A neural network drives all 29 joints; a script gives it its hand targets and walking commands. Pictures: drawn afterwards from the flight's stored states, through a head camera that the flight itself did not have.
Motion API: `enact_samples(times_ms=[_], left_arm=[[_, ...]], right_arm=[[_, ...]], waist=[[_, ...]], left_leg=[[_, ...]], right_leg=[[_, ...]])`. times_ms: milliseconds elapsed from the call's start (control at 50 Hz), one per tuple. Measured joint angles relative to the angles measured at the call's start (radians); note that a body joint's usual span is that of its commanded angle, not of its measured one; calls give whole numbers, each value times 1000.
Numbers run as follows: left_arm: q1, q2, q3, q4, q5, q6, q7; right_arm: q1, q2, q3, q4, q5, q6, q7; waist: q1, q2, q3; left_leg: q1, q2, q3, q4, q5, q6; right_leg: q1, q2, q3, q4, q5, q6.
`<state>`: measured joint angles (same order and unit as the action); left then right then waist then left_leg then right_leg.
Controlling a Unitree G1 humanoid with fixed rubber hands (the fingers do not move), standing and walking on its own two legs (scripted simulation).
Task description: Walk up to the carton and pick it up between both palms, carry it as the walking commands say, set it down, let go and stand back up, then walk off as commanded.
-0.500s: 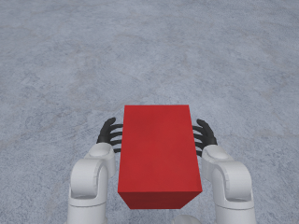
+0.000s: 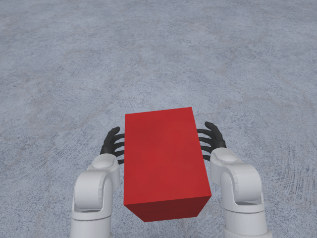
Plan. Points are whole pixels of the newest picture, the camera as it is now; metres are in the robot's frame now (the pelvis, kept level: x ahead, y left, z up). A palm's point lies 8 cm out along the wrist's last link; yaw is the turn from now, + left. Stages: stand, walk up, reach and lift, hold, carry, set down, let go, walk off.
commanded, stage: carry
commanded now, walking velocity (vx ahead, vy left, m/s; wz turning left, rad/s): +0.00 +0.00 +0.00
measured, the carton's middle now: (165, 171) +0.28 -0.01 +0.02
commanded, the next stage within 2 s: none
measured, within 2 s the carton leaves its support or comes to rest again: neither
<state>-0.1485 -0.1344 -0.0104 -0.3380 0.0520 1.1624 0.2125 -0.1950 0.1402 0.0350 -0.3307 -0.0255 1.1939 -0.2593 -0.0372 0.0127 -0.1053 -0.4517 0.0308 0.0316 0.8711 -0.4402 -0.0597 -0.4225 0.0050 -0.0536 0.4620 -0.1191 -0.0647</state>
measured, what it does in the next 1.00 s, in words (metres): walks backwards: left foot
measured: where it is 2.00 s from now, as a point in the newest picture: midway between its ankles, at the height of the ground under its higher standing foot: outside the picture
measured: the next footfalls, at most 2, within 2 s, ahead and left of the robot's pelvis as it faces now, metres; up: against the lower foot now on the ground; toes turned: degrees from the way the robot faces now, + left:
left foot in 0.12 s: -0.03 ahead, +0.13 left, -0.01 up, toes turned +7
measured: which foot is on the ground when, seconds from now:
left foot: up 0.00-0.10, down 0.12-1.00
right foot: down 0.00-1.00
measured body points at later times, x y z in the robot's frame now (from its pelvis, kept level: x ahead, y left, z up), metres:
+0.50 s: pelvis -0.08 +0.01 -0.01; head -0.11 +0.00 +0.44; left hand +0.20 +0.13 +0.08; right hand +0.20 -0.11 +0.08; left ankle -0.07 +0.13 -0.74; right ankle +0.07 -0.08 -0.74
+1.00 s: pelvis -0.10 +0.01 -0.01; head -0.11 +0.00 +0.44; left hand +0.18 +0.14 +0.08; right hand +0.19 -0.11 +0.08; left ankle -0.07 +0.13 -0.74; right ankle +0.07 -0.09 -0.73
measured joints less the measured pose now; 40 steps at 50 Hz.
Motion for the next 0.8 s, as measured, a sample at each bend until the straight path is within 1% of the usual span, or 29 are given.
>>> enact_samples(times_ms=[60, 80, 100, 120, 140, 200, 260, 340, 440, 500, 560, 620, 700, 800], left_arm=[[-7, -1, 8, 8, -4, 9, 2], [-10, -1, 10, 9, -7, 12, 4], [-12, -1, 10, 11, -9, 15, 7], [-16, -1, 10, 16, -10, 17, 10], [-15, -1, 13, 20, -11, 19, 12], [6, 1, 9, 19, -16, 36, 23], [5, 1, 8, 21, -18, 48, 26], [-7, 0, 5, 47, -20, 54, 25], [-22, -2, 5, 78, -19, 56, 21], [-24, -3, 7, 78, -20, 51, 20], [-23, -3, 9, 63, -20, 44, 20], [-25, -3, 10, 46, -18, 38, 20], [-28, -3, 13, 39, -15, 37, 19], [-29, -3, 17, 40, -15, 37, 18]], right_arm=[[-8, 1, -1, 11, -7, 8, 4], [-9, 1, -2, 14, -8, 9, 6], [-10, 2, -4, 16, -10, 9, 8], [-9, 2, -5, 22, -12, 6, 10], [-5, 2, -3, 32, -13, 1, 14], [13, -2, 8, 50, -12, 3, 22], [21, -3, 11, 50, -17, 7, 27], [28, -4, 2, 54, -22, 16, 29], [25, -4, -10, 61, -26, 27, 29], [18, -3, -13, 62, -24, 27, 27], [8, -1, -11, 54, -22, 23, 21], [-1, 0, -12, 42, -20, 19, 20], [-12, 2, -15, 43, -19, 19, 20], [-20, 4, -17, 50, -20, 20, 21]], waist=[[26, -17, -22], [34, -22, -26], [39, -22, -30], [43, -28, -29], [48, -43, -23], [60, -51, -15], [69, -54, -6], [63, -40, -6], [46, -17, -18], [37, -13, -14], [28, -13, -1], [21, -15, 9], [22, -17, 13], [30, -16, 19]], left_leg=[[91, -20, 6, -175, -8, 21], [128, -24, 14, -253, 11, 28], [168, -23, 24, -335, 40, 36], [189, -24, 32, -393, 100, 44], [189, -30, 37, -404, 150, 52], [185, -28, 42, -385, 171, 66], [179, -29, 53, -352, 158, 71], [165, -25, 62, -293, 136, 72], [136, -17, 64, -260, 127, 65], [129, -14, 68, -281, 131, 66], [132, -11, 74, -311, 159, 67], [126, -8, 77, -316, 184, 65], [112, -8, 78, -301, 179, 64], [100, -7, 79, -299, 184, 67]], right_leg=[[-19, -5, -7, -27, 38, 3], [-26, -6, -9, -32, 49, 5], [-33, -4, -15, -34, 58, 7], [-38, -7, -20, -34, 66, 11], [-37, -15, -18, -37, 73, 20], [-30, -20, -20, -29, 18, 49], [-38, -31, -24, 8, -15, 58], [-51, -39, -26, 61, -25, 50], [-59, -36, -32, 44, 44, 28], [-56, -34, -35, -2, 70, 35], [-53, -34, -41, -33, 67, 47], [-59, -39, -51, -34, 60, 44], [-70, -45, -60, -29, 69, 35], [-77, -50, -69, -35, 67, 41]])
